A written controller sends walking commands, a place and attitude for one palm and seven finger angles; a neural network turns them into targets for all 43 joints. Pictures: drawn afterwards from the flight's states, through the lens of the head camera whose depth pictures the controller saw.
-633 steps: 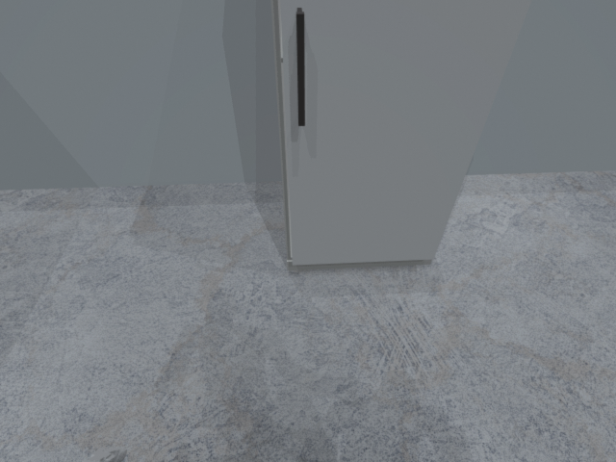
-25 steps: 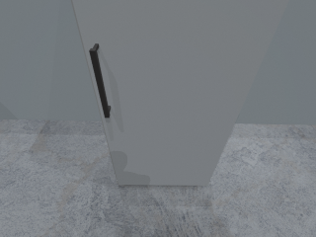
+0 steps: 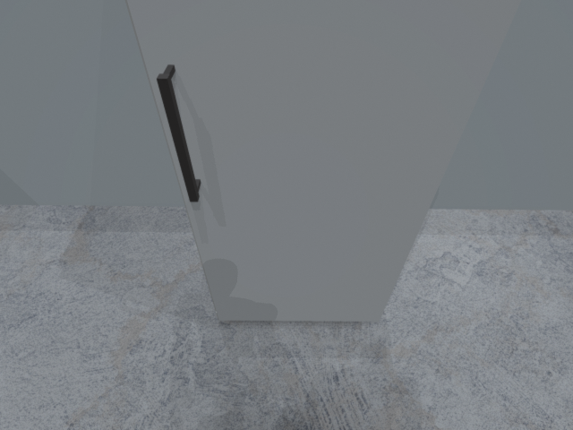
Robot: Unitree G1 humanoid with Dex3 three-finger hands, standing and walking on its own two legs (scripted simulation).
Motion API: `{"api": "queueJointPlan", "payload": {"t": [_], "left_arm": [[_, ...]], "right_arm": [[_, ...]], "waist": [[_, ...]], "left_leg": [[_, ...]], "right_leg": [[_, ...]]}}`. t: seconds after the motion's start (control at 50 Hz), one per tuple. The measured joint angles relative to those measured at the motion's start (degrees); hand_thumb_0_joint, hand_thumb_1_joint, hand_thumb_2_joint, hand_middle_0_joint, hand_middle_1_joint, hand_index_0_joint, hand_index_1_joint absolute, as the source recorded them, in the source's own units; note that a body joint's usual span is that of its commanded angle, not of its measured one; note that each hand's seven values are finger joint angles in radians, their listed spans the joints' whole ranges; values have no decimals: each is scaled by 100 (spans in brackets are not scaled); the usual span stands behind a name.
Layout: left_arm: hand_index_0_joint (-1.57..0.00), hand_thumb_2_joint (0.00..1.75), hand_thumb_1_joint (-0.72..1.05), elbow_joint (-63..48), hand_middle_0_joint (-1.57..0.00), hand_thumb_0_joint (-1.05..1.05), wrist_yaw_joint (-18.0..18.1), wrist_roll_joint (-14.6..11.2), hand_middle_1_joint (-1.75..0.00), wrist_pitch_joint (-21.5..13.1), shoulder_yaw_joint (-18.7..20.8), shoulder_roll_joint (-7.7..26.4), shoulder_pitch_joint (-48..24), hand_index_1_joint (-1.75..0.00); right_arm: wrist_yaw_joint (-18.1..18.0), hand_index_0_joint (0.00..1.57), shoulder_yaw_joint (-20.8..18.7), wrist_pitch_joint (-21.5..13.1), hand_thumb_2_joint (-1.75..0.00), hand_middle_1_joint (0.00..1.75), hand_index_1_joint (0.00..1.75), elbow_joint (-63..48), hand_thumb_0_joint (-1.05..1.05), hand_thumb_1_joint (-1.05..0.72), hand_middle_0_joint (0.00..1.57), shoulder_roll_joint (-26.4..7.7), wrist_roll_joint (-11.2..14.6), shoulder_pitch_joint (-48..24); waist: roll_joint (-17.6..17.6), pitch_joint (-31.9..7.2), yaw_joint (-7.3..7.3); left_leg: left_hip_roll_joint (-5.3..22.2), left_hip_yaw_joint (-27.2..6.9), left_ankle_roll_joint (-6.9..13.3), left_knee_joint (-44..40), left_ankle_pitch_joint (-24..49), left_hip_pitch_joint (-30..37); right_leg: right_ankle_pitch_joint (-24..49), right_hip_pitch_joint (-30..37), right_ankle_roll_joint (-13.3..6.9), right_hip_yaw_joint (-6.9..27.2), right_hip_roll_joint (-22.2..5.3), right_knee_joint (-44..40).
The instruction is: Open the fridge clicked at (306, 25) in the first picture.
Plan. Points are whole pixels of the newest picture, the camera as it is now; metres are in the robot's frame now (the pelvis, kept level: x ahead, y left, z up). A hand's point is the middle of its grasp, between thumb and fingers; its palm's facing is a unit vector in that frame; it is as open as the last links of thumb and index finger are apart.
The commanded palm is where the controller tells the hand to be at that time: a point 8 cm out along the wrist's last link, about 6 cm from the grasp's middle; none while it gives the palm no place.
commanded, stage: look again from close up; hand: left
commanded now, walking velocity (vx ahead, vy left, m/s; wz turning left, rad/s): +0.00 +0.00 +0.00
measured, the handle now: (183, 141) +0.57 +0.23 +0.10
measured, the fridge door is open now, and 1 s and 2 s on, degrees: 0 0 0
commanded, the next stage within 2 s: shuffle to correct the standing spot in 1.82 s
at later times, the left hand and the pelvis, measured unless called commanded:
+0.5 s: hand out of the picture +0.01 +0.15 -0.17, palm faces +0.04 -0.98 -0.17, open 7.4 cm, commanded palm none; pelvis +0.01 -0.01 +0.00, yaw +0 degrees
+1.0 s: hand out of the picture +0.00 +0.15 -0.17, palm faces +0.04 -0.99 -0.16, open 7.4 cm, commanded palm none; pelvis +0.01 +0.00 +0.00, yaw +0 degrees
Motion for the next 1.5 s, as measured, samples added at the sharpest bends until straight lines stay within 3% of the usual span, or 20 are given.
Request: {"api": "queueJointPlan", "payload": {"t": [0.36,1.5], "left_arm": [[-20,90,92,10,-20,1,43,-33,-30,-62,-6,41,-323,-30],[-20,90,91,57,-20,0,31,-15,-30,-58,4,-31,-286,-30]], "right_arm": [[-42,20,53,-57,-90,30,30,210,1,-91,19,164,28,-194],[-50,20,33,-95,-90,30,30,282,1,-91,19,163,24,-236]], "waist": [[-55,84,-4],[-70,137,20]], "left_leg": [[125,-44,-118,-103,-62,242],[50,45,-29,-283,-70,378]], "right_leg": [[-42,265,-90,-47,131,-157],[-30,361,8,50,72,-306]]}}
